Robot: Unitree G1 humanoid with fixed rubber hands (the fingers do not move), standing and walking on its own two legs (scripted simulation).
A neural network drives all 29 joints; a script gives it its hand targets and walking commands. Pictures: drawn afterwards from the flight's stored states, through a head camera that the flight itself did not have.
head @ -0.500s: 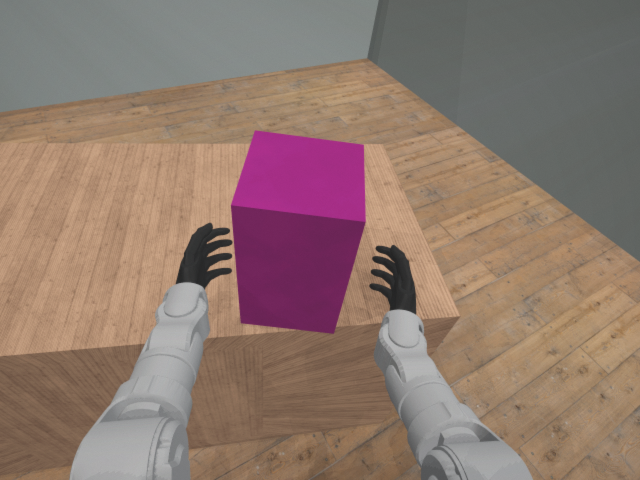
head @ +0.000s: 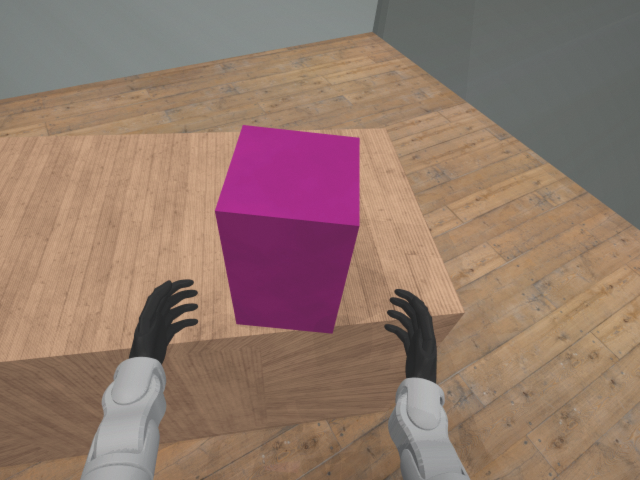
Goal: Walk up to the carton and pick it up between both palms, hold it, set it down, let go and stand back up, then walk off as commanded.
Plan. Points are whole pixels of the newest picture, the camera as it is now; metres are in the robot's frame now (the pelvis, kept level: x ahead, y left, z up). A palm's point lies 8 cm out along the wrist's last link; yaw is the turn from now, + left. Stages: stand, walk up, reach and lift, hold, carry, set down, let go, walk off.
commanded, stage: set down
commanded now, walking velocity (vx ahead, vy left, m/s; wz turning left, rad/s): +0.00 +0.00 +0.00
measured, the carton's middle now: (292, 239) +0.44 +0.01 +0.01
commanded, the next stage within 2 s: none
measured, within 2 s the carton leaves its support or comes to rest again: neither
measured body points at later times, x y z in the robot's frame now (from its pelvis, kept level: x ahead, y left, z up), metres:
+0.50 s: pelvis +0.01 +0.00 +0.00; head +0.03 +0.01 +0.45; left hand +0.24 +0.21 -0.01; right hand +0.21 -0.16 +0.00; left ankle +0.03 +0.11 -0.74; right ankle +0.00 -0.15 -0.74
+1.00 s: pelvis +0.02 -0.01 +0.00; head +0.05 +0.00 +0.45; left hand +0.23 +0.21 -0.03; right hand +0.21 -0.18 -0.02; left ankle +0.03 +0.11 -0.74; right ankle +0.00 -0.15 -0.74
